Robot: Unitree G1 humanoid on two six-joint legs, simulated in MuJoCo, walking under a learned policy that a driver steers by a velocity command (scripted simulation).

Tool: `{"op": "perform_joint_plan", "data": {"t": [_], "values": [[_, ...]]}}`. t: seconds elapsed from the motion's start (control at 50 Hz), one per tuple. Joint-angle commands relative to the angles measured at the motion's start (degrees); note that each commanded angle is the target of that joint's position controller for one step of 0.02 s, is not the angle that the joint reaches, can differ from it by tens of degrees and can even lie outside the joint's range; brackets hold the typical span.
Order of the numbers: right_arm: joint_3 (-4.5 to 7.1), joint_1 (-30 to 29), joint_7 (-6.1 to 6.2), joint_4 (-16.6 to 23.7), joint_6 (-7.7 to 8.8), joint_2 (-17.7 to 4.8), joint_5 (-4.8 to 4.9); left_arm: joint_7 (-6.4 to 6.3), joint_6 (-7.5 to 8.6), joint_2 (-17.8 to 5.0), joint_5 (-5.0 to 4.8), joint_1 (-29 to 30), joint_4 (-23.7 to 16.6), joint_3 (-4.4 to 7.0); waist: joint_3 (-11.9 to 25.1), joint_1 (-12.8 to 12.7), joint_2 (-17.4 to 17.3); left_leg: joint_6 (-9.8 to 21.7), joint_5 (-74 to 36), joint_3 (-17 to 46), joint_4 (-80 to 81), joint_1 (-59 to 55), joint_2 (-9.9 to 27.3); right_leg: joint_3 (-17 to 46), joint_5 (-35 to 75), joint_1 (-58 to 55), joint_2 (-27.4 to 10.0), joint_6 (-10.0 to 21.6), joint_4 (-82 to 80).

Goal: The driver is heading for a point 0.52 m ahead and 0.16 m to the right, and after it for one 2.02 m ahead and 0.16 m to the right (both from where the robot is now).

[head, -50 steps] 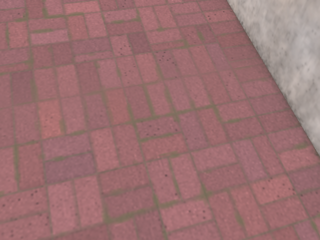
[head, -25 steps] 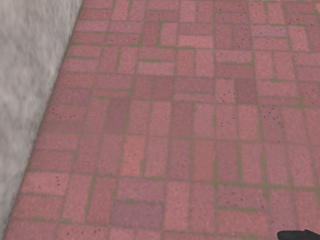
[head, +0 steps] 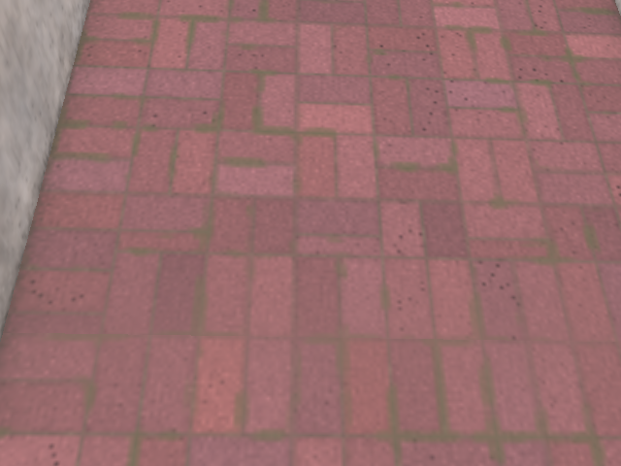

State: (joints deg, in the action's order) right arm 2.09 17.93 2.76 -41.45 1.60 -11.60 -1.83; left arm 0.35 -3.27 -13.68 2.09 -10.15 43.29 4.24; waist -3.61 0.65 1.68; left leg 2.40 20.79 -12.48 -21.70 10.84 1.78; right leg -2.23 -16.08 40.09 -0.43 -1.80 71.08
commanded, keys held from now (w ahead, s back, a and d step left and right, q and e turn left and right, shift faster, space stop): e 0.16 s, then w+e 0.64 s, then w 0.08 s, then w+q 0.12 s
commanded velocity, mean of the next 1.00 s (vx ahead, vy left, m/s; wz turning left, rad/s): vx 0.32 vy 0.00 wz -0.50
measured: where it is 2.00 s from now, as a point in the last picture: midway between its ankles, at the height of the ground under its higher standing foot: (446, 256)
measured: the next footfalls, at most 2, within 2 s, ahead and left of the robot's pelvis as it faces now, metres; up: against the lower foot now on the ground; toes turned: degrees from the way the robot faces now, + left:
right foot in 0.24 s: +0.13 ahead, -0.12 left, +0.01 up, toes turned -14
left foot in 0.72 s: +0.39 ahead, +0.01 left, +0.06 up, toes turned -25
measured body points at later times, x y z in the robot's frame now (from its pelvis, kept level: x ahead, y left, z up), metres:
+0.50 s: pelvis +0.12 -0.05 +0.01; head +0.13 -0.07 +0.46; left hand +0.25 +0.20 -0.10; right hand +0.23 -0.33 -0.08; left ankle +0.21 +0.09 -0.62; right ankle +0.08 -0.11 -0.73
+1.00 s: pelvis +0.35 -0.09 +0.05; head +0.38 -0.08 +0.50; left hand +0.65 -0.01 -0.04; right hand +0.21 -0.31 -0.07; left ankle +0.35 +0.03 -0.69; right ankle +0.35 -0.24 -0.60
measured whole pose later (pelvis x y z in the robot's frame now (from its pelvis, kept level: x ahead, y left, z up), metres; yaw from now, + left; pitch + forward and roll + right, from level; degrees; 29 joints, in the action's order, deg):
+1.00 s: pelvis +0.35 -0.09 +0.05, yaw -32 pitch +3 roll +1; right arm 2.1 26.3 0.9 -47.1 4.7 -12.0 -1.3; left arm 3.8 0.1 -14.7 2.9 -5.9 36.0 2.8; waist 1.1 3.8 3.6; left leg 5.5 24.1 -6.6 -17.8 4.6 -0.5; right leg 4.0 -11.0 41.5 1.3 0.0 64.3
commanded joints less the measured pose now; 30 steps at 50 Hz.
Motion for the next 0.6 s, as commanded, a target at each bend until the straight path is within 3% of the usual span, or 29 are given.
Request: {"op": "perform_joint_plan", "data": {"t": [0.02,0.1,0.16,0.18,0.2,0.22,0.24,0.26,0.28,0.3,0.32,0.34,0.38,0.42,0.5,0.6], "values": [[1.41,-0.5,0.95,4.5,-0.21,-6.1,-0.27,0.67,-0.83,-1.3,0.83,0.6,-5.0,0.06,3.9,-0.3,-8.5,9.4,-23.7,5.3,5.9,-4.8,15.8,0.3,0.5,0.3,-2.1,-0.4,-5.1],[2.36,-0.2,0.91,5.3,-1.37,-8.8,-0.69,1.96,-1.03,-0.8,0.38,4.7,-8.7,-0.30,3.6,1.4,-9.1,9.1,-24.2,3.3,3.1,-6.4,17.8,-2.4,-5.2,-4.6,-2.5,1.2,-17.2],[3.05,0.3,0.36,4.8,-2.35,-10.6,-0.46,2.03,-0.42,-1.4,-0.43,4.6,-10.6,-0.01,4.5,1.9,-10.1,7.4,-30.7,2.0,-1.5,-7.0,18.2,-6.5,-11.0,-10.5,-0.5,3.2,-24.2],[3.32,0.8,0.11,4.4,-2.49,-11.3,-0.32,1.99,-0.13,-1.7,-0.62,4.2,-11.1,0.14,5.6,2.0,-9.9,6.6,-27.3,1.9,-2.6,-7.1,18.6,-7.6,-12.0,-12.9,0.4,4.0,-26.7],[3.49,0.4,-0.15,4.0,-2.61,-11.9,-0.02,1.96,0.29,-1.8,-0.70,2.5,-11.0,0.38,6.4,0.8,-9.0,5.6,-21.4,1.2,-5.0,-5.4,18.3,-8.4,-10.8,-17.5,1.6,5.0,-31.1],[3.40,0.0,-0.47,3.6,-2.78,-11.8,0.41,1.71,1.04,-2.6,-0.50,-2.7,-9.3,1.01,8.5,-2.1,-5.4,3.9,-14.7,-0.8,-12.1,-0.9,16.3,-8.1,-8.4,-27.0,3.7,6.3,-37.5],[2.66,-0.8,-0.75,4.6,-2.92,-9.5,0.11,1.12,1.71,-7.1,0.01,-11.5,-6.7,2.81,12.0,-6.1,4.3,1.2,-7.3,-4.0,-28.0,8.4,12.0,3.4,-14.4,-39.1,-0.4,9.1,-44.0],[0.97,-3.8,-2.13,10.3,-2.86,-3.9,-0.63,0.53,1.96,-14.5,-0.98,-13.9,-8.6,4.11,13.4,-5.9,17.8,-3.0,20.4,-1.2,-44.3,30.2,2.9,33.9,-24.7,-49.5,-17.0,17.0,-51.5],[1.48,-9.5,-3.33,12.7,-2.12,-6.0,-1.89,0.14,1.51,-15.9,-2.29,-14.3,-9.7,4.52,12.0,-9.5,13.2,-3.5,21.2,11.1,-50.6,39.8,-1.4,52.3,-35.2,-46.7,-21.7,23.0,-64.7],[2.16,-13.9,-4.06,13.0,-1.34,-7.7,-1.49,-0.58,1.31,-12.7,-1.80,-12.0,-9.0,3.55,3.1,-8.1,6.4,-3.3,15.0,13.6,-54.1,43.2,1.4,46.5,-37.1,-41.1,-21.6,22.9,-64.9],[2.54,-13.9,-4.25,12.1,-0.40,-8.5,-0.65,-1.12,1.40,-9.7,-1.28,-9.4,-8.9,2.50,1.0,-5.5,2.5,-3.1,7.9,13.7,-53.9,41.7,2.5,38.8,-30.2,-37.0,-18.6,20.6,-61.7],[2.40,-11.7,-4.06,10.8,0.08,-8.1,-0.36,-1.14,1.91,-8.7,-1.04,-6.8,-9.1,2.02,1.2,-2.8,1.1,-3.2,2.8,14.0,-50.9,37.8,3.6,31.2,-21.6,-33.6,-14.6,17.7,-60.5],[2.06,-7.0,-4.05,8.1,-0.60,-7.1,-1.26,-0.76,3.38,-7.1,-0.61,-3.9,-9.2,1.29,4.0,0.0,0.7,-3.5,-3.0,12.8,-51.3,30.4,2.7,22.2,-10.8,-28.9,-8.7,15.3,-59.3],[1.50,-6.9,-4.12,7.6,-1.42,-5.7,-1.46,-0.19,4.79,-7.5,-0.59,-5.6,-8.0,1.32,5.2,0.3,0.2,-3.9,-4.3,11.9,-52.5,31.3,1.9,19.6,-6.5,-28.9,-6.8,15.8,-58.4],[0.71,-14.0,-4.35,10.3,-1.85,-5.3,-1.13,-0.47,5.20,-8.7,-0.68,-11.5,-6.2,1.59,3.1,-2.6,1.6,-5.3,-4.0,11.4,-47.6,38.2,2.1,22.4,-7.9,-32.6,-8.0,17.4,-60.7],[-0.33,-20.0,-4.37,12.6,-1.48,-4.5,-0.07,-0.92,5.40,-10.2,-0.50,-13.9,-5.4,2.08,2.1,-4.5,4.4,-4.2,1.1,10.6,-35.4,34.6,1.2,23.4,-4.1,-35.0,-9.2,17.1,-60.1]]}}
Keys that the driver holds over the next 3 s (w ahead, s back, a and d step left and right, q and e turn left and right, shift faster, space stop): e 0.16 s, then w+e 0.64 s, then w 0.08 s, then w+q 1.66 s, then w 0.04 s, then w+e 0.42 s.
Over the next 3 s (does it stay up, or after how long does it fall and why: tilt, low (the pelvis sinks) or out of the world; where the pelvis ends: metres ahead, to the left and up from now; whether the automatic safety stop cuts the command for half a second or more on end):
stays up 1.43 -0.15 0.22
